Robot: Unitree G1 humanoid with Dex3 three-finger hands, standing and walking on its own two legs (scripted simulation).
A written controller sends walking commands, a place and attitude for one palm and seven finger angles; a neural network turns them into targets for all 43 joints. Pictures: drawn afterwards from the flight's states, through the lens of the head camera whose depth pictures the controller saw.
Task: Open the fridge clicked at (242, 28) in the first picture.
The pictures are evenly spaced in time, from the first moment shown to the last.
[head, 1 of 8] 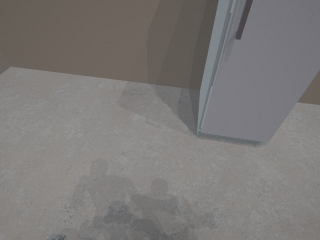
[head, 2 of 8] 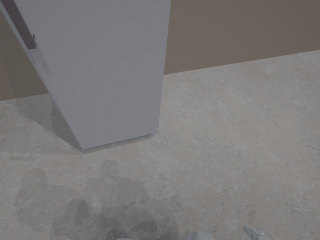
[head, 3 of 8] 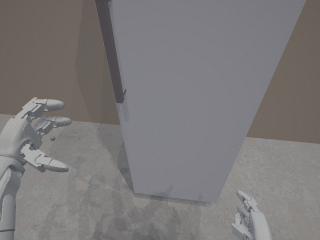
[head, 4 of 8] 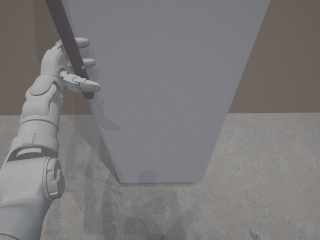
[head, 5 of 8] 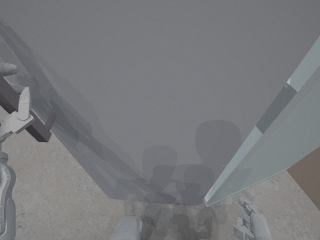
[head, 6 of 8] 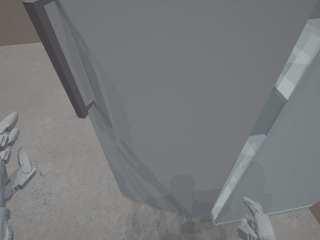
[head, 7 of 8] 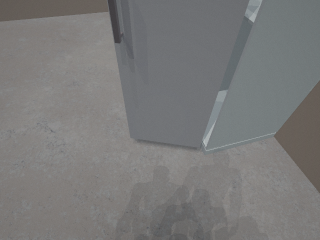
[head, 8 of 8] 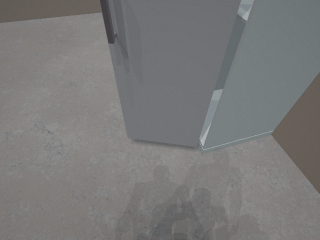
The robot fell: no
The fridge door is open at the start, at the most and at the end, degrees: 0 68 65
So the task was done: yes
